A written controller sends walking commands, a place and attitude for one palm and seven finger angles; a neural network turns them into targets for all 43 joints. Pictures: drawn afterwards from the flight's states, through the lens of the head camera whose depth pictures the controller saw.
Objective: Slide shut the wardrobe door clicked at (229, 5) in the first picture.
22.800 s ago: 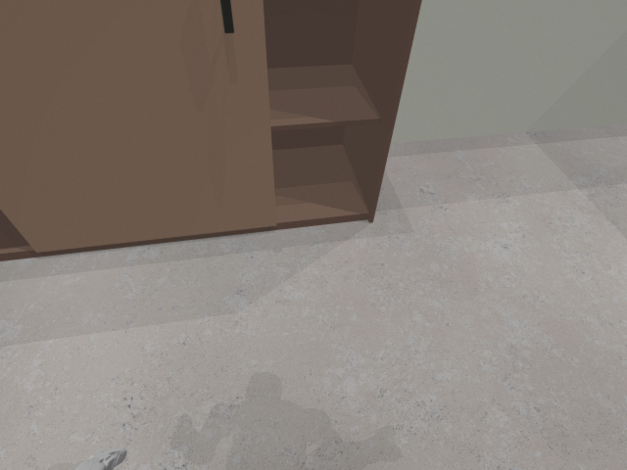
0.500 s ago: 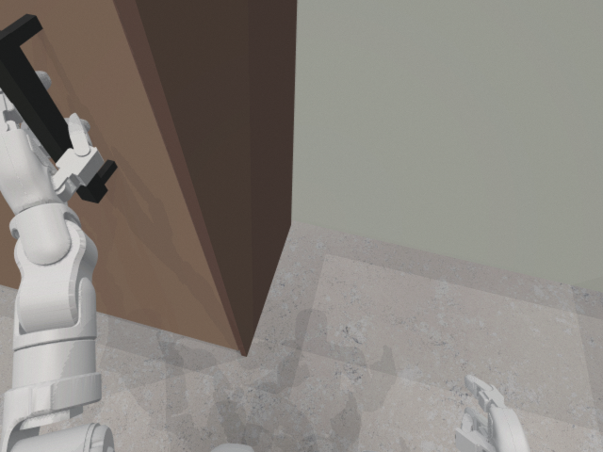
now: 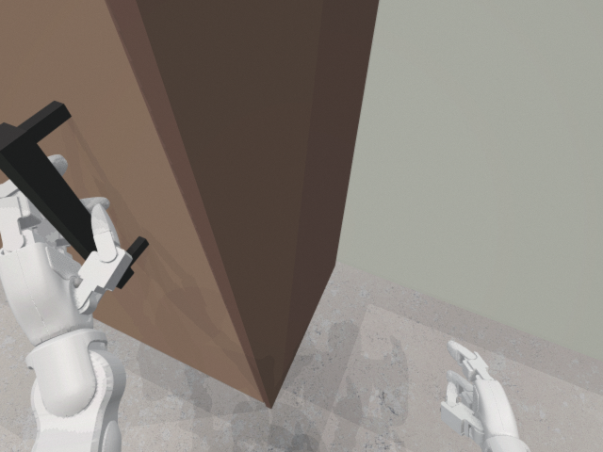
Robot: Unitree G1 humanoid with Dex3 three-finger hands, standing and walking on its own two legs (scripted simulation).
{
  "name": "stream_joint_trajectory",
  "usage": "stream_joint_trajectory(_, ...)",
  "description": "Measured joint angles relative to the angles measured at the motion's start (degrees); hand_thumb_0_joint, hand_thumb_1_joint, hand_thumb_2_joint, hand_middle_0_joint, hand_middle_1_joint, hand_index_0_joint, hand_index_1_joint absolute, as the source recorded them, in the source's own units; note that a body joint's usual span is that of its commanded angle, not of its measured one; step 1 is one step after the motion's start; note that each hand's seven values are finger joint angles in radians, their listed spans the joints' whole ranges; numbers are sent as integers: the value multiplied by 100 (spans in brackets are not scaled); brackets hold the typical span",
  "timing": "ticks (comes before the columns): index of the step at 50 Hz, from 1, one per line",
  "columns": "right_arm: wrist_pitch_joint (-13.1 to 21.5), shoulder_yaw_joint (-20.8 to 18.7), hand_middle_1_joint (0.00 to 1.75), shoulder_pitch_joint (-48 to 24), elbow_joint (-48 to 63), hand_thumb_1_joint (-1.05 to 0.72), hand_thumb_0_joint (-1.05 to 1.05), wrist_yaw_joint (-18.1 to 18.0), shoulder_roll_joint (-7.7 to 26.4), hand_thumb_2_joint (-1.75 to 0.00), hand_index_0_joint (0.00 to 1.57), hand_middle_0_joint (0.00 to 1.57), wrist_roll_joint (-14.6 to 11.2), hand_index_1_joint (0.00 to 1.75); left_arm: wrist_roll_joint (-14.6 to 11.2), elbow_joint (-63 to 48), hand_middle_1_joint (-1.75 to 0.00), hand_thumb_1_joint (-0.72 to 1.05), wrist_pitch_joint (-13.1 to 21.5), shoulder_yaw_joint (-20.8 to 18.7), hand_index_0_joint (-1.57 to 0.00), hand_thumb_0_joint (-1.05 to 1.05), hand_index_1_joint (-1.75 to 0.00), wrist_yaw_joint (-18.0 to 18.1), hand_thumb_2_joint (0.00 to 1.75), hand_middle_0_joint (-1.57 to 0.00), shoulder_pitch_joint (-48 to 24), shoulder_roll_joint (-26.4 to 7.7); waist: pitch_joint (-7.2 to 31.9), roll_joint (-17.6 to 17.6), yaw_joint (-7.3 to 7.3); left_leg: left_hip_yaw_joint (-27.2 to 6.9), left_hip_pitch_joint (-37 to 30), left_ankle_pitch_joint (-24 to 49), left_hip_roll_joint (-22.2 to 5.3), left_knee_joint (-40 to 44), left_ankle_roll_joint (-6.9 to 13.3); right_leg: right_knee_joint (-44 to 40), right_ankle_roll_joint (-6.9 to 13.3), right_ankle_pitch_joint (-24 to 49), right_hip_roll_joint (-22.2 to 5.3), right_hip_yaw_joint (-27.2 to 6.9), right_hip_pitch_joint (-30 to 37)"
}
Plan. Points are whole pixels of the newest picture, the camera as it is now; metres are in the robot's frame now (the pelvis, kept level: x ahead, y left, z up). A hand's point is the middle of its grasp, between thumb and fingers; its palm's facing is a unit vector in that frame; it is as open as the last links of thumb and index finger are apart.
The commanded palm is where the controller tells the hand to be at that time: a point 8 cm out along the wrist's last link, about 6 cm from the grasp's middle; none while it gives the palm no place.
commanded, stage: stop walking and hold the door there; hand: left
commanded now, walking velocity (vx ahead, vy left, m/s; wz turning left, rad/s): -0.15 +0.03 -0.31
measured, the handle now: (91, 208) +0.27 +0.28 +0.19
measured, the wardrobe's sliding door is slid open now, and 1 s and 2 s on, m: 0.00 0.00 0.00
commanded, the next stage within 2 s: none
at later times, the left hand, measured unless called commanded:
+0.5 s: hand (99, 224) +0.26 +0.26 +0.19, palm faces +0.69 -0.70 -0.20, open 6.9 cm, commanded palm +0.20 +0.24 +0.17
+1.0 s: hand (103, 228) +0.25 +0.26 +0.19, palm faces +0.65 -0.74 -0.15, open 6.9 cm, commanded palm +0.19 +0.24 +0.17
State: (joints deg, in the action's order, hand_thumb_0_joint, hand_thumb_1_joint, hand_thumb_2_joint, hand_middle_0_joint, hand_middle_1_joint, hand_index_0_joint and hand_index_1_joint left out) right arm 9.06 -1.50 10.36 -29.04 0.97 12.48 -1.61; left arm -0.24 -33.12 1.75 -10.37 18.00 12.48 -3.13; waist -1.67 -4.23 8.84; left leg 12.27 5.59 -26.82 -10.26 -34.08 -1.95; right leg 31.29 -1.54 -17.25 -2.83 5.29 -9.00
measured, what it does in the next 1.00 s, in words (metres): walks ahead: right foot, then left foot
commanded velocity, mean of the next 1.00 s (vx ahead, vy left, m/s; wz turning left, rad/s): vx -0.12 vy -0.04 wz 0.00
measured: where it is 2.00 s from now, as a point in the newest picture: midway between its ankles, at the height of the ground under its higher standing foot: outside the picture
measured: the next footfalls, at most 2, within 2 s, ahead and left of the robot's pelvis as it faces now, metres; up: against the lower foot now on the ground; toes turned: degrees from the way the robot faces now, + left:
right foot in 0.30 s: +0.20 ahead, -0.09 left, +0.00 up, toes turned +10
left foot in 0.44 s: +0.15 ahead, +0.11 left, +0.00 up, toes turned +23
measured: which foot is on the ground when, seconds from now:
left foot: down 0.00-0.28, up 0.30-0.42, down 0.44-1.00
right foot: down 0.00-0.12, up 0.14-0.28, down 0.30-1.00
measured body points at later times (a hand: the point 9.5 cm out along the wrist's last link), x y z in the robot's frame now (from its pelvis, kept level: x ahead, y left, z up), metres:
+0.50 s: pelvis +0.15 +0.00 +0.00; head +0.18 +0.04 +0.44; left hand +0.22 +0.29 +0.20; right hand +0.44 -0.16 -0.04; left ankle +0.11 +0.10 -0.73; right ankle +0.18 -0.11 -0.70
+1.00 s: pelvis +0.12 +0.02 +0.00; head +0.08 +0.01 +0.45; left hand +0.21 +0.29 +0.20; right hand +0.31 -0.19 -0.07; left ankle +0.11 +0.10 -0.73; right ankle +0.15 -0.11 -0.73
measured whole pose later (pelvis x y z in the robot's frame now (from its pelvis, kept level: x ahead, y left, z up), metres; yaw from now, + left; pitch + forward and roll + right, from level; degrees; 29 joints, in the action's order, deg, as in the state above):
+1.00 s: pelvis +0.12 +0.02 +0.00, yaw +7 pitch -1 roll +1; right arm 8.4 -0.9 16.7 -33.8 -1.5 12.1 -0.1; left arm -1.1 -37.9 10.0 -12.5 16.9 39.8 -6.5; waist 5.7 -0.7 0.0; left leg 16.7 12.1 -17.9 -2.2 -30.9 3.3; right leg 33.5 -1.7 -17.3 -1.7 -3.2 -15.8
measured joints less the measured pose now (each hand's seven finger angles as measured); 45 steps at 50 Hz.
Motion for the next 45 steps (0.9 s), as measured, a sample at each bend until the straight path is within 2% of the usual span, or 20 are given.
stream_joint_trajectory(3, -25, 115, 30, -143, -145, -91, 2, 41, -112, -90, 20, 20, 20, 30, 10, -298, -140, 71, 389, 144, -6, -4, -112, -211, 83, -19, 608, 84, -35, 126, 90, 116, 428, 611, -60, -1082, -41, 94, 7, 171, -104, -166, 82)
stream_joint_trajectory(5, -213, 198, 30, -254, -335, -91, 2, -28, -288, -90, 20, 20, 102, 30, -151, -166, -140, 63, 836, -103, -10, -9, -115, -555, 84, -22, 1166, -602, -15, 317, 50, 149, 399, 1292, 18, -1251, -140, 394, 99, 561, -172, -396, 61)
stream_joint_trajectory(7, -324, 241, 30, -223, -387, -91, 2, -51, -408, -90, 20, 20, 133, 30, -291, -200, -140, 57, 852, -270, -15, -13, -120, -741, 83, -26, 1673, -1037, 51, 375, 100, 313, -138, 1676, 84, -654, -202, 1009, 56, 762, -131, -548, -145)
stream_joint_trajectory(9, -200, 195, 30, -135, -296, -91, 2, -12, -422, -90, 20, 20, 209, 30, -364, -246, -140, 54, 910, -364, -22, -13, -129, -764, 83, -31, 2116, -957, 101, 98, 93, 427, -672, 1855, -49, 48, -250, 1634, 58, -222, 118, -268, -555)
stream_joint_trajectory(11, -11, 116, 30, 7, -165, -91, 2, 68, -451, -90, 20, 20, 164, 30, -346, -376, -140, 49, 960, -398, -26, -12, -139, -721, 81, -35, 2497, -713, -1, -60, 62, 433, -947, 2272, -182, 317, -405, 1317, 164, -466, 377, 145, -812)
stream_joint_trajectory(13, 146, 110, 30, 176, -27, -91, 2, 115, -499, -90, 20, 20, 73, 30, -346, -529, -140, 51, 946, -434, -27, -9, -146, -696, 82, -38, 2729, -566, -281, 74, 58, 382, -983, 3003, -228, -41, -495, 483, 353, 375, 626, 435, -846)
stream_joint_trajectory(14, 235, 134, 30, 282, 52, -91, 2, 107, -499, -90, 20, 20, 33, 30, -395, -638, -140, 52, 911, -465, -28, -8, -148, -694, 82, -39, 2821, -557, -435, 219, 33, 292, -855, 3464, -224, -516, -447, 39, 470, 1408, 707, 491, -796)
stream_joint_trajectory(15, 333, 162, 30, 415, 159, -91, 1, 65, -479, -90, 20, 21, -11, 30, -423, -809, -140, 54, 886, -483, -30, -7, -148, -709, 81, -40, 2916, -649, -557, 474, -13, 62, -591, 3475, -30, -1299, -433, -277, 678, 3204, 673, 332, -762)
stream_joint_trajectory(16, 422, 154, 30, 557, 211, -90, 1, -12, -389, -90, 20, 21, -26, 30, -448, -896, -140, 56, 826, -445, -31, -6, -148, -712, 82, -41, 2922, -778, -600, 634, -78, -315, -284, 2440, 278, -2095, -341, -46, 913, 3640, 548, 99, -679)
stream_joint_trajectory(17, 440, 103, 30, 666, 127, -90, 1, -120, -259, -90, 20, 21, 6, 30, -463, -863, -140, 56, 764, -300, -31, -5, -148, -727, 82, -42, 2895, -903, -532, 594, -101, -643, -44, 1447, 472, -2495, -200, 210, 871, 3094, 538, -38, -498)
stream_joint_trajectory(19, 325, -7, 30, 619, -306, -90, 1, -371, -146, -90, 20, 21, 84, 30, -482, -785, -140, 54, 639, -113, -33, -7, -146, -750, 81, -43, 2770, -1342, -189, 564, -290, -991, 340, 392, 677, -1600, -20, 164, 433, 1885, 656, -350, -304)
stream_joint_trajectory(20, 247, -1, 30, 462, -438, -90, 1, -460, -93, -90, 20, 20, 102, 30, -493, -798, -140, 53, 690, -153, -34, -9, -146, -775, 80, -44, 2688, -1515, -131, 608, -346, -903, 494, 331, 693, -901, 26, 171, 359, 1569, 754, -627, -391)
stream_joint_trajectory(22, 247, -12, 30, 178, -317, -91, 1, -479, 96, -90, 20, 20, 114, 30, -504, -1055, -140, 51, 850, -283, -33, -11, -144, -708, 79, -45, 2555, -1551, -214, 562, -423, -550, 624, 1577, 532, 405, 206, 496, 325, 1218, 950, -994, -707)
stream_joint_trajectory(25, 346, -117, 30, -375, -321, -91, 2, -378, -14, -90, 20, 20, 50, 30, -522, -1194, -144, 52, 1304, -580, -28, -14, -143, -510, 80, -48, 2493, -1132, -401, 925, -61, 148, 611, 859, 652, 250, 273, 1877, 181, -323, 596, -1204, -1410)
stream_joint_trajectory(27, 360, -98, 30, -543, -260, -91, 2, -283, -173, -90, 20, 20, 66, 30, -553, -1089, -147, 56, 1464, -663, -27, -13, -142, -368, 82, -49, 2611, -638, -371, 894, -23, 427, 515, 632, 623, 118, 231, 2158, 83, -726, 377, -981, -1577)
stream_joint_trajectory(29, 433, -67, 30, -521, -117, -91, 2, -222, -248, -90, 20, 20, 125, 30, -596, -985, -148, 58, 1326, -691, -26, -12, -141, -297, 83, -49, 2631, -397, -328, 663, -246, 317, 537, 616, 608, 39, 170, 1713, 25, -443, 191, -648, -1488)
stream_joint_trajectory(32, 475, 82, 30, -443, -39, -91, 1, -149, -293, -90, 20, 20, 135, 30, -712, -917, -146, 61, 1013, -738, -20, -11, -141, -189, 83, -48, 2507, -366, -235, 490, -489, 129, 786, 620, 650, -158, 187, 891, 184, 448, 138, -602, -1338)
stream_joint_trajectory(37, 200, 186, 30, -296, -234, -91, 1, -118, -264, -90, 20, 20, 243, 30, -560, -961, -143, 64, 904, -557, -16, -8, -140, -132, 78, -47, 2401, -206, -192, 481, -474, 37, 901, 892, 760, 101, 318, 371, 159, 485, 272, -808, -1368)
stream_joint_trajectory(41, 2, 167, 30, 204, -235, -91, 2, -145, -238, -90, 20, 20, 203, 30, -286, -866, -144, 64, 855, -393, -17, -8, -140, -106, 73, -43, 2562, -278, 81, 593, -640, 211, 640, 1049, 865, 493, 411, 370, 85, 376, 223, -962, -1260)
stream_joint_trajectory(45, -42, 83, 30, 585, -320, -91, 2, -224, -143, -90, 20, 20, 165, 30, -185, -589, -146, 64, 832, -246, -19, -7, -140, -102, 70, -40, 2748, -321, 496, 411, -838, 265, 501, 1050, 850, 594, 484, 936, 37, -50, 142, -731, -1083)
